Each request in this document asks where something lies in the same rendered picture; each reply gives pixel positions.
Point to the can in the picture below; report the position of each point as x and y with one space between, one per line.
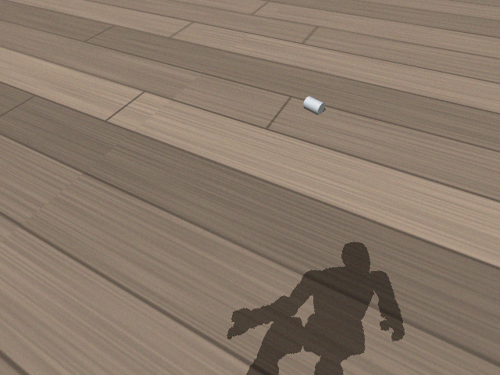
314 105

